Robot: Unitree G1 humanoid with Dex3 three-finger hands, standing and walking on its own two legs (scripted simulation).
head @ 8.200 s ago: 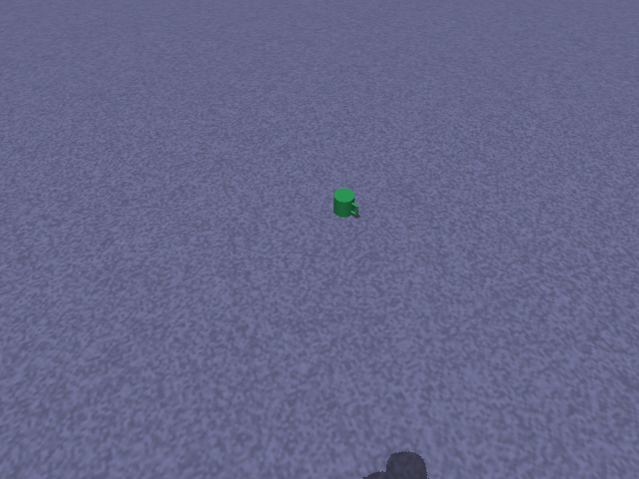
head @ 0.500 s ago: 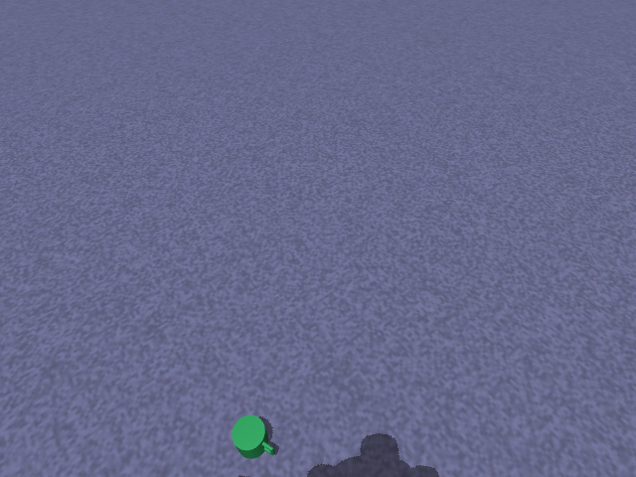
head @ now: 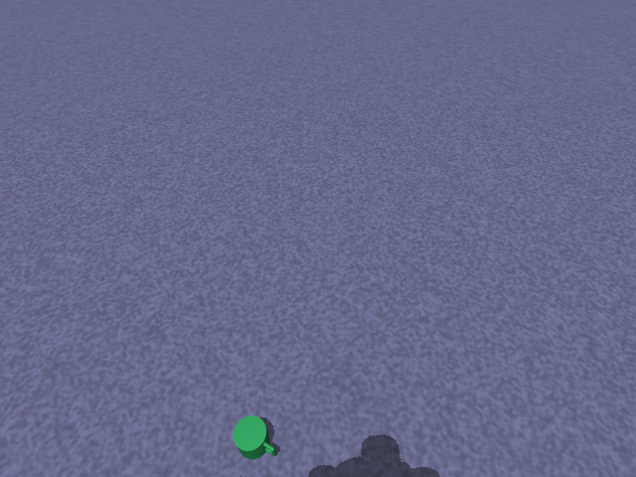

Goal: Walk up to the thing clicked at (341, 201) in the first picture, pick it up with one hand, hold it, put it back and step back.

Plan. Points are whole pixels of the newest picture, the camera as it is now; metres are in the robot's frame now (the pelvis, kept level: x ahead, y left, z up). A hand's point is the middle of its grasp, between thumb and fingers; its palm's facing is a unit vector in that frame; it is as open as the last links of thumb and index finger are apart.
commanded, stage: stand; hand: left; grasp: from above
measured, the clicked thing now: (256, 440) +0.37 +0.21 -0.74
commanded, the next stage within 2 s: rise first in 0.14 s
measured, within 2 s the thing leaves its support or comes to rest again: neither
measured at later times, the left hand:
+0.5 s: hand out of the picture +0.14 +0.25 -0.17, palm faces -0.03 -0.94 -0.35, open 9.4 cm
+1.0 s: hand out of the picture +0.10 +0.27 -0.26, palm faces -0.23 -0.84 -0.49, open 14.0 cm
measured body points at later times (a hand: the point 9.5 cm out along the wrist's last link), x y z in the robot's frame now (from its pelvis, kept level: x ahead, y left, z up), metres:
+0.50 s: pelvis -0.02 +0.00 -0.02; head +0.04 +0.01 +0.43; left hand +0.15 +0.30 -0.15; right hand +0.08 -0.27 -0.14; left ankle -0.02 +0.12 -0.75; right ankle -0.01 -0.13 -0.75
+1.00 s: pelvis -0.04 +0.01 -0.11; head +0.07 +0.03 +0.32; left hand +0.11 +0.31 -0.23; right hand +0.14 -0.25 -0.20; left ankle -0.02 +0.12 -0.75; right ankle -0.01 -0.13 -0.75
